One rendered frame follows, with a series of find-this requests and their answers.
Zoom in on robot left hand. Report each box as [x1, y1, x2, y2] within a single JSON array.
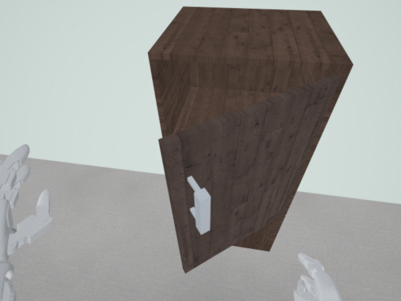
[[0, 144, 52, 261]]

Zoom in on robot right hand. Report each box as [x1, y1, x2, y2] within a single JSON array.
[[293, 253, 341, 301]]

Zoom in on handle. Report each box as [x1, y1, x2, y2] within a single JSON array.
[[187, 176, 211, 235]]

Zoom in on cupboard door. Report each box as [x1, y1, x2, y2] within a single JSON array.
[[159, 74, 341, 273]]

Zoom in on robot left forearm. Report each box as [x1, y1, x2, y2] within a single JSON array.
[[0, 260, 16, 301]]

